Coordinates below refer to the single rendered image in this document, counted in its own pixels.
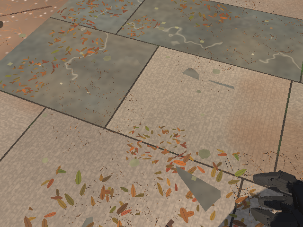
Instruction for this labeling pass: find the right robot hand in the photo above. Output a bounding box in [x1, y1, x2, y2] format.
[250, 170, 303, 227]

